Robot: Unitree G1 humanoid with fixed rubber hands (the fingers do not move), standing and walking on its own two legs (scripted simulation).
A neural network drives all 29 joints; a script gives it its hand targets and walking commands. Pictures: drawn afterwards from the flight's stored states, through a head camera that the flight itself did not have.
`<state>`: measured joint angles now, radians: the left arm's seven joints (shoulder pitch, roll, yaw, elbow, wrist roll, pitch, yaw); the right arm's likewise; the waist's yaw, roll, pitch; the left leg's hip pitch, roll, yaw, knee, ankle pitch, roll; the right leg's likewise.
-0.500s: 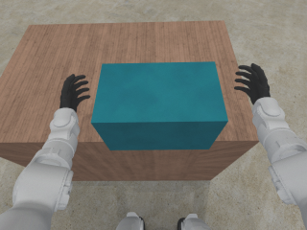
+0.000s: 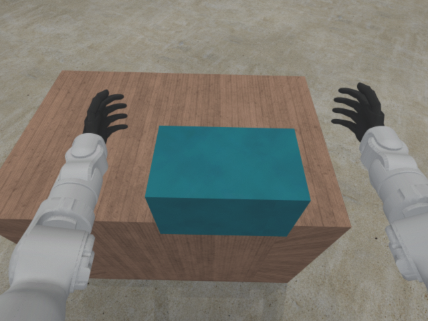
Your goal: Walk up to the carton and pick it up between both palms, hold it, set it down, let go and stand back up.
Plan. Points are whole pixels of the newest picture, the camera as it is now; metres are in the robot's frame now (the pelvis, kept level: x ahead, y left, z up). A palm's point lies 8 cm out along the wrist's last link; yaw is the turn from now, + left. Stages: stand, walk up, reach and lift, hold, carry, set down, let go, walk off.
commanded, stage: set down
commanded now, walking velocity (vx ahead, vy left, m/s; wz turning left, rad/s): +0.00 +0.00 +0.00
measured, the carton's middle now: (225, 183) +0.41 +0.02 -0.03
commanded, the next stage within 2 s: none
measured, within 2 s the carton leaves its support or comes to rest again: neither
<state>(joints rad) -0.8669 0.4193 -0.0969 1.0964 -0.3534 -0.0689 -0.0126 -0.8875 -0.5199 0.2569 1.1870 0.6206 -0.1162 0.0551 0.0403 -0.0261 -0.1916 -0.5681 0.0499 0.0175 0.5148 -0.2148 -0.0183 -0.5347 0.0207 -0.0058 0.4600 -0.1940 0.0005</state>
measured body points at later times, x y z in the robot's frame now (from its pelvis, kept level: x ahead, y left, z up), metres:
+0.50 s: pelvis +0.01 +0.00 +0.01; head +0.03 +0.01 +0.46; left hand +0.36 +0.27 +0.07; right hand +0.38 -0.25 +0.08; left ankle +0.01 +0.13 -0.73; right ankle +0.00 -0.12 -0.73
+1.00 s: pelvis +0.01 +0.00 +0.01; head +0.01 +0.02 +0.46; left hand +0.27 +0.26 +0.02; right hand +0.28 -0.25 +0.03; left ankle +0.01 +0.13 -0.73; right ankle +0.00 -0.12 -0.73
